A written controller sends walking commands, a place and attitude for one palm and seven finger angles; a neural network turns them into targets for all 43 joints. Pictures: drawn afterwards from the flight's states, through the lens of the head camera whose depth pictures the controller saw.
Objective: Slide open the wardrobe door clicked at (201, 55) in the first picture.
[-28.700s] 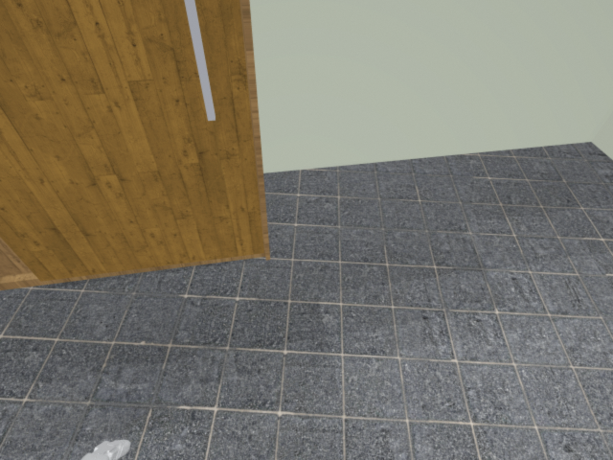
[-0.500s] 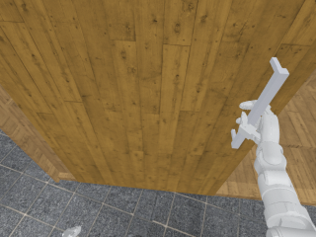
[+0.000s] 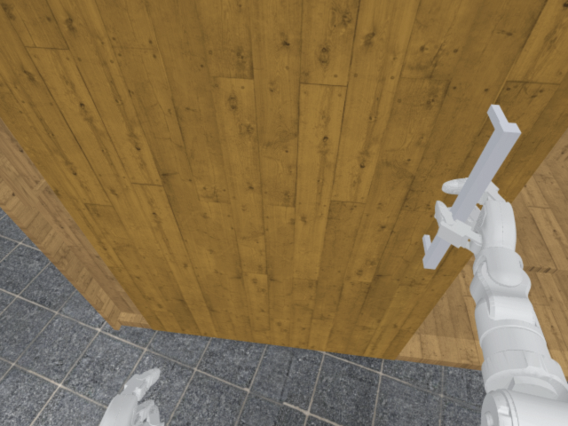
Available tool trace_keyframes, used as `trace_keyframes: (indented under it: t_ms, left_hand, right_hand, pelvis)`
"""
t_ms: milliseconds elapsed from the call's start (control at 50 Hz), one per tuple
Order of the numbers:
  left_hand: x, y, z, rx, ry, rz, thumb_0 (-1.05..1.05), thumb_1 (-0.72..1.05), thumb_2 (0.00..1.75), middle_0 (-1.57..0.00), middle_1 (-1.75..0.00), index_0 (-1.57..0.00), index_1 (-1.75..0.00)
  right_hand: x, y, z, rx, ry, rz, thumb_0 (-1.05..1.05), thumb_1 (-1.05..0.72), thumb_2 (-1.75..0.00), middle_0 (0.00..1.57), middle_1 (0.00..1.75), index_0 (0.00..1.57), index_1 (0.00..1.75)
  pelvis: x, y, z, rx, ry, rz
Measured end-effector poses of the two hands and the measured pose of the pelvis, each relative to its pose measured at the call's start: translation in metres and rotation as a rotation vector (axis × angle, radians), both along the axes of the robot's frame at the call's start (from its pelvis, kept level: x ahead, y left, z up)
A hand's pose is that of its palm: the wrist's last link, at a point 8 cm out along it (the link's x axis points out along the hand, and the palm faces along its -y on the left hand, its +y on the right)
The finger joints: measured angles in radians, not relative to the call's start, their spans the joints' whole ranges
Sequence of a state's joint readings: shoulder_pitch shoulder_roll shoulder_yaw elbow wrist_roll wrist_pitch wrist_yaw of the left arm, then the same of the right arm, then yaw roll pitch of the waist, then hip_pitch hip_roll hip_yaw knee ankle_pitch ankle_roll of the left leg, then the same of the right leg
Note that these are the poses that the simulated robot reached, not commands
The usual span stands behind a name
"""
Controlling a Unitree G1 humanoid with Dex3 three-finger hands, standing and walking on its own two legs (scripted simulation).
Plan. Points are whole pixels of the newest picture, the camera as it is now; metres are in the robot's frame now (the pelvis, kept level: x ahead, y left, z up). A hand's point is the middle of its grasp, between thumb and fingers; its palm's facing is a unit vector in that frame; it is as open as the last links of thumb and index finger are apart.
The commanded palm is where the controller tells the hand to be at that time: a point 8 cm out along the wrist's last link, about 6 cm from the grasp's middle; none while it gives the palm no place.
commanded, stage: loosen the grip on the handle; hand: right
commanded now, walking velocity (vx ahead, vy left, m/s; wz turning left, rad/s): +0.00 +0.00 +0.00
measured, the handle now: (457, 200) +0.44 -0.23 +0.09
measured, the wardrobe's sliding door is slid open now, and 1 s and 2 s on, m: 0.67 0.67 0.67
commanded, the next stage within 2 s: slip the hand off the handle in 0.44 s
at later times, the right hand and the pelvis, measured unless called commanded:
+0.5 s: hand (439, 233) +0.40 -0.21 +0.06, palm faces +0.21 +0.96 -0.17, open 13.9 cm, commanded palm +0.36 -0.25 +0.07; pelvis +0.00 -0.01 -0.01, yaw +0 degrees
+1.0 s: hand (481, 240) +0.39 -0.27 +0.06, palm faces +0.29 +0.94 -0.19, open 14.3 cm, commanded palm +0.36 -0.31 +0.07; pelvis +0.01 -0.01 -0.02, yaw +0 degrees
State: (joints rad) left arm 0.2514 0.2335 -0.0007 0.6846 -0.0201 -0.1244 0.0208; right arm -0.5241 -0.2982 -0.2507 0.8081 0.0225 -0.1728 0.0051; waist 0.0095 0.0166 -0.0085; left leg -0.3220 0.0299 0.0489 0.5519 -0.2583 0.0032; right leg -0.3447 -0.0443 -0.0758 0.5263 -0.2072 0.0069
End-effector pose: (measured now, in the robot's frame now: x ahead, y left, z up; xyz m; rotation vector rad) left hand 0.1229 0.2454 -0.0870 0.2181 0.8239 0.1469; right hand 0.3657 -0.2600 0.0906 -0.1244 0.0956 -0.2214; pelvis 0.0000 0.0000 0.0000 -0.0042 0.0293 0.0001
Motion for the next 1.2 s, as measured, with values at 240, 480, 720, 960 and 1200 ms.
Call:
trace_keyframes:
  t_ms: [240, 480, 720, 960, 1200]
  left_hand:
    - [-0.039, 0.018, -0.010, 0.059, 0.059, 0.046, 0.01, 0.91, 0.89, -0.20, -0.30, -0.20, -0.30]
    - [-0.040, 0.001, -0.025, 0.021, 0.125, 0.048, 0.01, 0.91, 0.89, -0.20, -0.30, -0.20, -0.30]
    - [-0.002, -0.010, -0.022, 0.008, 0.061, 0.013, 0.01, 0.91, 0.89, -0.20, -0.30, -0.21, -0.30]
    - [0.008, -0.002, -0.018, 0.036, 0.055, 0.016, 0.00, 0.91, 0.89, -0.20, -0.30, -0.20, -0.30]
    - [-0.005, 0.003, -0.026, 0.054, 0.121, 0.023, 0.01, 0.91, 0.89, -0.20, -0.30, -0.20, -0.30]
  right_hand:
    - [-0.001, 0.007, -0.017, -0.049, -0.029, -0.002, 0.00, 0.25, -0.34, 0.42, 1.36, 0.42, 1.36]
    - [0.001, 0.004, -0.025, -0.049, -0.041, 0.008, 0.00, 0.52, -0.21, 0.31, 1.21, 0.36, 1.25]
    - [0.001, 0.000, -0.025, -0.049, -0.039, 0.017, -0.01, 0.55, -0.20, 0.31, 1.20, 0.37, 1.22]
    - [-0.009, -0.046, -0.026, -0.052, -0.017, -0.071, -0.01, 0.55, -0.20, 0.29, 1.17, 0.33, 1.19]
    - [-0.013, -0.063, -0.023, -0.054, -0.023, -0.025, -0.01, 0.55, -0.20, 0.26, 1.16, 0.26, 1.15]
  pelvis:
    - [-0.013, -0.001, -0.013, 0.008, 0.045, -0.002]
    - [0.001, -0.008, -0.015, 0.014, 0.075, 0.003]
    - [0.009, -0.010, -0.016, 0.015, 0.084, -0.001]
    - [0.014, -0.007, -0.017, 0.019, 0.092, -0.004]
    - [0.017, -0.011, -0.020, 0.029, 0.108, -0.019]
